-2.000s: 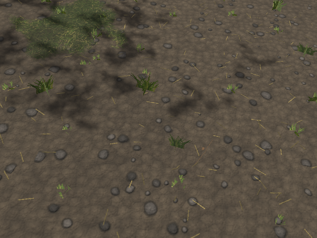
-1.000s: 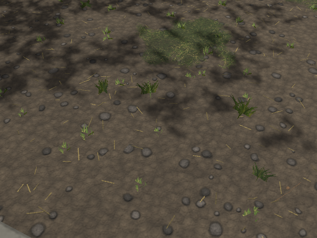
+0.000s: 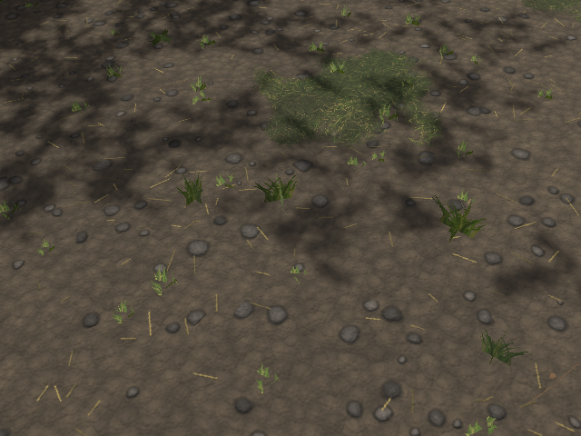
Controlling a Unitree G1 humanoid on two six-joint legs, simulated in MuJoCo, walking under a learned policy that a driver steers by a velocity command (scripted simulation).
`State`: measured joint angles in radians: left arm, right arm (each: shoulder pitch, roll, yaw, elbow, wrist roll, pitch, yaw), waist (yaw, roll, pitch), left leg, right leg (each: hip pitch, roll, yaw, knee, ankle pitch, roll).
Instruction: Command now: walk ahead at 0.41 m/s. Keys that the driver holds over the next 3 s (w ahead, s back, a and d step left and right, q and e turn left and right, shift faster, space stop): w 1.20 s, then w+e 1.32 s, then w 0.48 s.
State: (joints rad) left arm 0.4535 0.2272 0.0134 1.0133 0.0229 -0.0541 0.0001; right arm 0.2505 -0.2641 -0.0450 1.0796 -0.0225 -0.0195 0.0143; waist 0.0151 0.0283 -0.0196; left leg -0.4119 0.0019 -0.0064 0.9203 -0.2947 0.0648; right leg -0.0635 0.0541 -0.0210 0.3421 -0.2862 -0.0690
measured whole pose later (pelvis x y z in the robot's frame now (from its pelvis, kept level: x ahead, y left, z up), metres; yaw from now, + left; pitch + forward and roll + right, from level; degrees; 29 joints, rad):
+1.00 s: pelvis +0.63 +0.07 -0.20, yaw +0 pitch -1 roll +1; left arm 0.15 0.19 0.05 0.97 0.02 -0.07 -0.02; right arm 0.34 -0.19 -0.05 1.03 -0.02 -0.06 0.01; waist -0.01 0.03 0.05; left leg -0.32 0.00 0.04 1.13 -0.40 0.09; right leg -0.31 0.03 -0.09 0.55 -0.21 -0.09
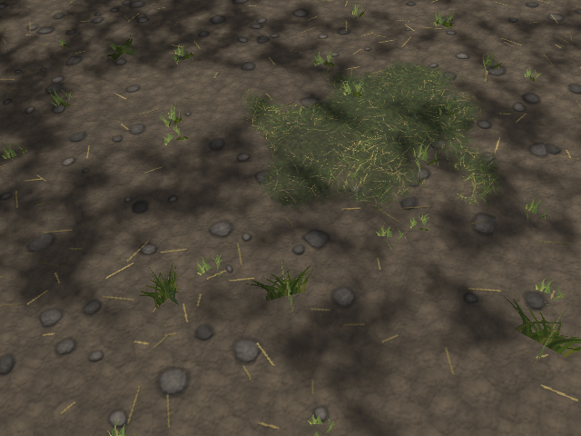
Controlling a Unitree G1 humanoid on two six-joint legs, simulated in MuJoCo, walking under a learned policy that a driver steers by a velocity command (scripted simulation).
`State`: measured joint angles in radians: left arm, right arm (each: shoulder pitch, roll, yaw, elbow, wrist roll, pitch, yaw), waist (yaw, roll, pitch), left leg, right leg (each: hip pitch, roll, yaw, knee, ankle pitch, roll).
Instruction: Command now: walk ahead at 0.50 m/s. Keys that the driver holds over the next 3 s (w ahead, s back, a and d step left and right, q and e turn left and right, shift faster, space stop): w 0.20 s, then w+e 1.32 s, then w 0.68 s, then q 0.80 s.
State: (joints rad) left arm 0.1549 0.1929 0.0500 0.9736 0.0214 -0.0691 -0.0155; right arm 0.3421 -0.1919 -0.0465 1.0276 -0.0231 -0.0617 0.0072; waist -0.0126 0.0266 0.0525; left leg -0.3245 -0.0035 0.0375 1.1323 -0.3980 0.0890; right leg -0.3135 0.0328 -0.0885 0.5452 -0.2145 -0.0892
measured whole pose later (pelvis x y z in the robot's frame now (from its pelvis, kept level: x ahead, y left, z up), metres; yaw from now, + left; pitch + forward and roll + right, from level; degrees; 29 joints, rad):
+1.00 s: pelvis +0.50 -0.02 -0.02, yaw -24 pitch +0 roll +0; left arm 0.05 0.21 0.07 0.84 0.04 -0.03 -0.04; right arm 0.41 -0.19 -0.06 0.99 -0.02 -0.06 -0.02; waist -0.03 0.00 0.07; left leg -0.11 0.10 0.22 0.97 -0.51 -0.01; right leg -0.44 0.06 -0.13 0.63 -0.20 -0.17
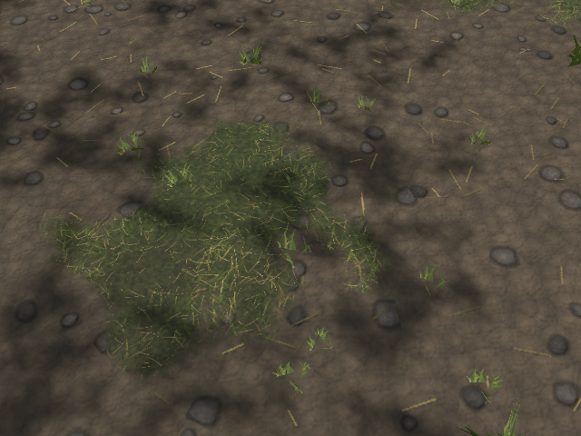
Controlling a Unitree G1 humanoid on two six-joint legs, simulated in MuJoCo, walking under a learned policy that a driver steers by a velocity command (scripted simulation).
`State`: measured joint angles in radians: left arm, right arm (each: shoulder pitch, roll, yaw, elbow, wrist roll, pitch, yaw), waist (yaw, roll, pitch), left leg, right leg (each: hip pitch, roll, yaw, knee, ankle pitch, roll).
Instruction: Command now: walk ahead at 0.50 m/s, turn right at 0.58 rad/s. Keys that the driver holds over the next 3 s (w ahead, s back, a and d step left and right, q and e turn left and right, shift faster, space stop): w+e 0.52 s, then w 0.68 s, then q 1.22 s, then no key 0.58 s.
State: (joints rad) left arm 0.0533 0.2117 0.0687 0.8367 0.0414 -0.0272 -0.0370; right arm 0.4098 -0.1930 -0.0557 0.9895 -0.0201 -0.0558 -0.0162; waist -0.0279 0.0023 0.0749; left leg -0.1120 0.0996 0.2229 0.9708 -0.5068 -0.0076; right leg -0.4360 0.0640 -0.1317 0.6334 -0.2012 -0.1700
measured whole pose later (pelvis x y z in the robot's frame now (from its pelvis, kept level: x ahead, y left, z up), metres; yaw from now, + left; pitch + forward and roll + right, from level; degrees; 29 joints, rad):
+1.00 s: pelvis +0.51 -0.09 +0.02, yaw -25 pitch +2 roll +2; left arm 0.03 0.23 0.00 0.73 0.04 -0.05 -0.04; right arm 0.46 -0.23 -0.04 0.93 -0.01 -0.07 0.02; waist -0.08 -0.02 0.02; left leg 0.03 -0.01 0.09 0.32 -0.37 0.00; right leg -0.45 -0.02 -0.06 0.52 -0.15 -0.08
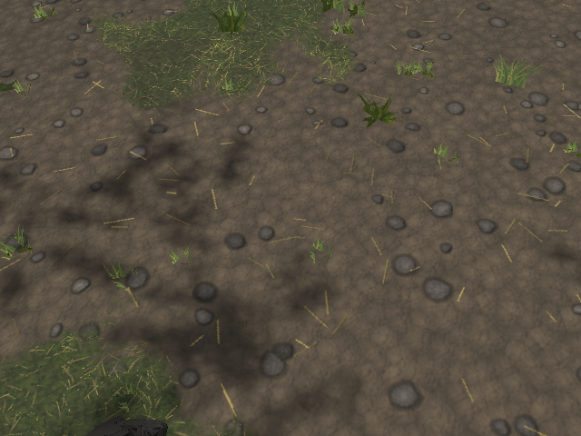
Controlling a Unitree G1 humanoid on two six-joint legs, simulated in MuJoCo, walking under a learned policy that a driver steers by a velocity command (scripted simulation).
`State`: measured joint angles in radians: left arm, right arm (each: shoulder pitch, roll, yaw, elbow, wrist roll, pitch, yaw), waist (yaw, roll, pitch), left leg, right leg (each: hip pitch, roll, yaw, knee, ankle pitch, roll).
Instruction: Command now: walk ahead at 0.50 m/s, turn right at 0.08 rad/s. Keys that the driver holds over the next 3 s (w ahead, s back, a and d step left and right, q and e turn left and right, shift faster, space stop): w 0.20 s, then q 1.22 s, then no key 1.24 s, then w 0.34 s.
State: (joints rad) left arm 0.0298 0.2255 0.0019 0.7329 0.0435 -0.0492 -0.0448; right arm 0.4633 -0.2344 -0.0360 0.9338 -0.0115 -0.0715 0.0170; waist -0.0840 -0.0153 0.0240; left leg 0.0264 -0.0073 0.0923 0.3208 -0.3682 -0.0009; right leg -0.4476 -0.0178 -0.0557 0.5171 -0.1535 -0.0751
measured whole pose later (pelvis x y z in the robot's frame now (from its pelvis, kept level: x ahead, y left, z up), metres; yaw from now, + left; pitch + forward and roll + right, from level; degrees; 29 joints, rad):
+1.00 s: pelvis +0.27 -0.02 +0.00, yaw +24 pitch +2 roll -1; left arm 0.17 0.26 0.04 0.78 0.00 0.03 0.04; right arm 0.24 -0.28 -0.09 0.78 -0.02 0.05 0.01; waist -0.05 0.02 0.03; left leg -0.36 -0.16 -0.19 0.42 -0.07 0.07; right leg -0.35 0.05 0.08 0.68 -0.40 0.01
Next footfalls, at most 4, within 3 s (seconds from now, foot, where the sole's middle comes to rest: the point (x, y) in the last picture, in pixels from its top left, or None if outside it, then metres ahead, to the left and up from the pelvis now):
0.50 left None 0.36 0.08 -0.77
1.04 right None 0.36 -0.10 -0.77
1.50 left None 0.22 0.06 -0.77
1.90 right None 0.36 -0.08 -0.77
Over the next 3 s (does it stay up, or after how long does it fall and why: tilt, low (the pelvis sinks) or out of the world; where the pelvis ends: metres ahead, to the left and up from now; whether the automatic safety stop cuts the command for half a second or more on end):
stays up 0.29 0.03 0.00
